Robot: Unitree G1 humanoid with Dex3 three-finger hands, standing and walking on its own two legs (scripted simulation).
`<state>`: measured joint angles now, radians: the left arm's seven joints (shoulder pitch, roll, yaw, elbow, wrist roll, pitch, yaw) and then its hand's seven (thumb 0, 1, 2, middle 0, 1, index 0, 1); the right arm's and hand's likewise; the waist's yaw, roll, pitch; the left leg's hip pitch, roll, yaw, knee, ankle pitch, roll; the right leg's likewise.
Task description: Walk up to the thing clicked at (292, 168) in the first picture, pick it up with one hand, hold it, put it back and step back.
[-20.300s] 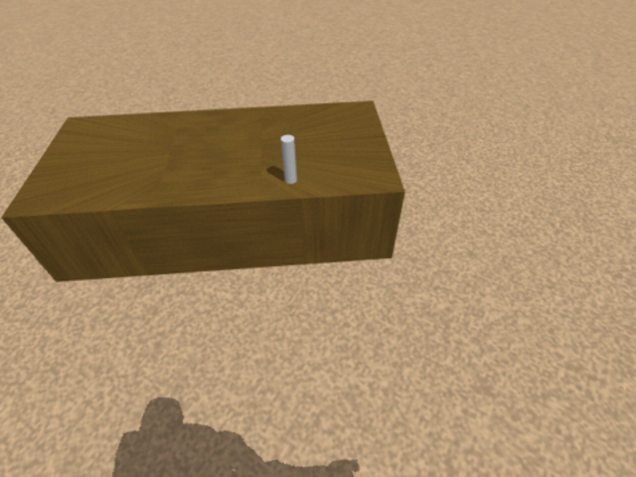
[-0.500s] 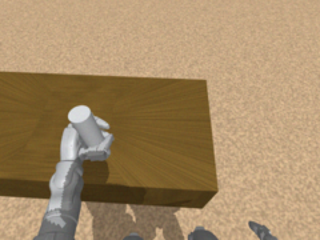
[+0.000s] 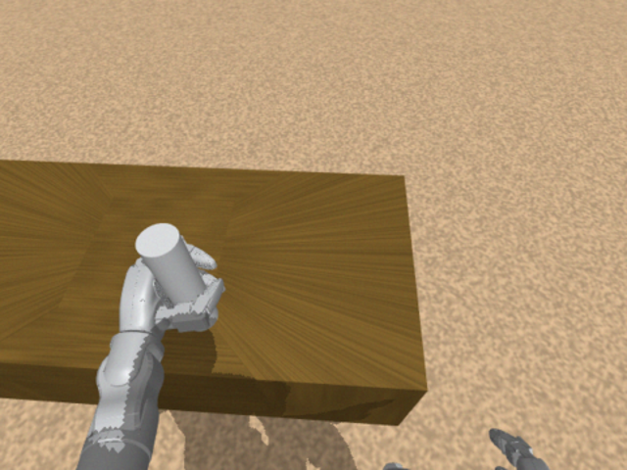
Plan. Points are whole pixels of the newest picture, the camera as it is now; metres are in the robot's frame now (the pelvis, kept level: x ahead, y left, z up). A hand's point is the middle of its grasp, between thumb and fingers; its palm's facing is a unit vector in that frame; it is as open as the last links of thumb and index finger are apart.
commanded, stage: hold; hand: left
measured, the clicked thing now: (183, 283) +0.34 +0.18 +0.06
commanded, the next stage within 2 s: none
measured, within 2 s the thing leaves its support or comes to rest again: neither
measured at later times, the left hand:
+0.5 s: hand (192, 298) +0.32 +0.16 +0.06, palm faces +0.00 -1.00 +0.01, open 5.8 cm
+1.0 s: hand (185, 301) +0.31 +0.17 +0.07, palm faces +0.00 -1.00 +0.01, open 5.8 cm
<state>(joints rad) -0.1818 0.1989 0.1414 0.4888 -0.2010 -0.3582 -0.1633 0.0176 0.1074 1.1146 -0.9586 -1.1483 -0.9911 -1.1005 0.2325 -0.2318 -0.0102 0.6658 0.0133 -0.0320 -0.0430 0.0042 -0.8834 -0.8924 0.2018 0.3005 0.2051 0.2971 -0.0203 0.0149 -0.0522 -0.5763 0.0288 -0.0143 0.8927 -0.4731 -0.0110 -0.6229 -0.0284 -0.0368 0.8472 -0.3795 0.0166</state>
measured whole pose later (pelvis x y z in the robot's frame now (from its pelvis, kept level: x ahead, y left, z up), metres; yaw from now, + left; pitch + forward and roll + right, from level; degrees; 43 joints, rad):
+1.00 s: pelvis -0.01 +0.00 +0.01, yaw +0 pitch +6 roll -1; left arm -0.13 0.21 0.16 0.46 -0.22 -0.35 -0.21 0.02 0.11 1.12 -0.96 -1.16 -0.99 -1.10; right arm 0.23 -0.23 0.00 0.67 0.02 -0.05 -0.05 0.01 -0.89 -0.89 0.20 0.30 0.21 0.30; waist -0.01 0.02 -0.04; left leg -0.50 0.03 -0.01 0.83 -0.44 -0.01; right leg -0.55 -0.03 -0.04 0.79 -0.35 0.01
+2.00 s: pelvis -0.01 +0.00 +0.01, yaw +0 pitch +6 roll -1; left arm -0.13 0.21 0.15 0.44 -0.21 -0.35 -0.20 0.02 0.10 1.12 -0.96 -1.16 -0.99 -1.10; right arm 0.24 -0.23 -0.01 0.68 0.02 -0.05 -0.04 0.01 -0.89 -0.90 0.20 0.30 0.21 0.30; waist -0.01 0.01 -0.03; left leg -0.49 0.03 -0.02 0.82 -0.44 -0.01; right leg -0.54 -0.03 -0.04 0.78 -0.35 0.01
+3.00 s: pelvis -0.03 +0.00 -0.05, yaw +1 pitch +18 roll -1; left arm -0.40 0.25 0.24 0.80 -0.19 -0.56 -0.25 0.02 0.10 1.12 -0.96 -1.15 -0.99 -1.09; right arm 0.22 -0.25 -0.01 0.66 -0.02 -0.10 -0.01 0.00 -0.87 -0.89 0.20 0.30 0.21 0.30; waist -0.07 -0.03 -0.08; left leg -0.94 0.02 -0.04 1.16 -0.53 -0.02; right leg -0.98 -0.04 -0.04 1.10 -0.43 0.01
